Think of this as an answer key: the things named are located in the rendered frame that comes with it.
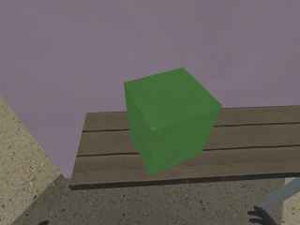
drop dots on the carton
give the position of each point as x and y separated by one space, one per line
170 117

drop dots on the table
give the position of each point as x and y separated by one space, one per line
245 143

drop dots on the robot right hand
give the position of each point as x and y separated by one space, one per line
259 212

